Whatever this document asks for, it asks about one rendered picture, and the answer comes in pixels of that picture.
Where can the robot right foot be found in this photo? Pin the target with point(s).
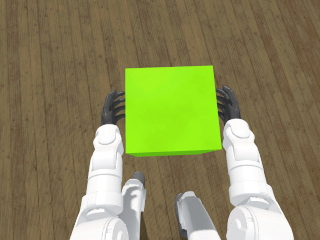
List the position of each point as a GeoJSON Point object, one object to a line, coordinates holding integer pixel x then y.
{"type": "Point", "coordinates": [182, 232]}

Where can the robot left forearm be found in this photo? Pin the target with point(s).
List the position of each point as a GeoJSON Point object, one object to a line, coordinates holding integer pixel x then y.
{"type": "Point", "coordinates": [103, 197]}

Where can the right robot hand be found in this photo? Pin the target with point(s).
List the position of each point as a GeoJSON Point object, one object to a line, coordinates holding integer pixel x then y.
{"type": "Point", "coordinates": [230, 107]}

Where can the robot right forearm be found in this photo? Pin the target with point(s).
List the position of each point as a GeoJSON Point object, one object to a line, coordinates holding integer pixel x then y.
{"type": "Point", "coordinates": [248, 184]}

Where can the robot right upper arm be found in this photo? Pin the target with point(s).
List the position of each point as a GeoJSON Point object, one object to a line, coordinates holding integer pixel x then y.
{"type": "Point", "coordinates": [252, 223]}

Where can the left robot hand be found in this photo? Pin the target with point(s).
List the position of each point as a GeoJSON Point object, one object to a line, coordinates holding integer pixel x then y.
{"type": "Point", "coordinates": [108, 115]}

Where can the robot left upper arm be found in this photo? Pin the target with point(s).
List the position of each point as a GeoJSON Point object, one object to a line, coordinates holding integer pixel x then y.
{"type": "Point", "coordinates": [110, 228]}

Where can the carton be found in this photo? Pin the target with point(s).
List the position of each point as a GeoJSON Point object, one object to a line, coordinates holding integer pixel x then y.
{"type": "Point", "coordinates": [171, 111]}

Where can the robot left foot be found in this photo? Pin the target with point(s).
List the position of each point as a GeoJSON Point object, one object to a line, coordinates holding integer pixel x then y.
{"type": "Point", "coordinates": [139, 176]}

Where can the robot foot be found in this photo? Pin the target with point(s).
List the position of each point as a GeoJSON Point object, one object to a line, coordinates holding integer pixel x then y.
{"type": "Point", "coordinates": [182, 232]}
{"type": "Point", "coordinates": [139, 176]}

